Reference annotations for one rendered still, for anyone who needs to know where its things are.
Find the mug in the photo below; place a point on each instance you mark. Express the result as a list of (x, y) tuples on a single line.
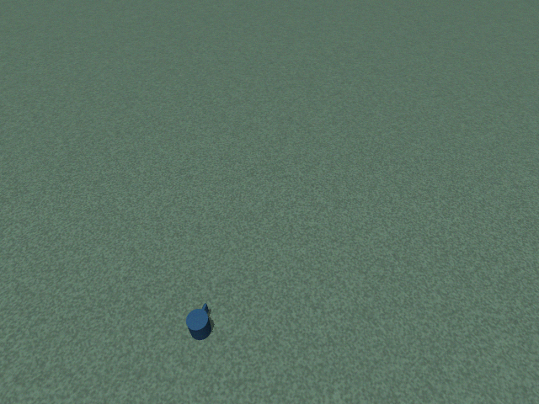
[(198, 323)]

